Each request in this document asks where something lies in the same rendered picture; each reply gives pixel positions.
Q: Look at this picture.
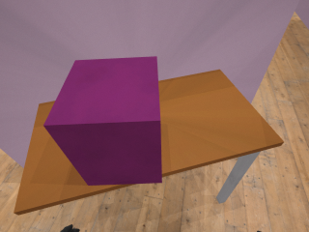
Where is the carton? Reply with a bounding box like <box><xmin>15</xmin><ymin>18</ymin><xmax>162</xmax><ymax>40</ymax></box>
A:
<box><xmin>43</xmin><ymin>56</ymin><xmax>162</xmax><ymax>186</ymax></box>

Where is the table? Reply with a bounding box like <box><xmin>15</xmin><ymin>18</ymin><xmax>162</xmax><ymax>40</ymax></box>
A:
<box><xmin>14</xmin><ymin>69</ymin><xmax>284</xmax><ymax>216</ymax></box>

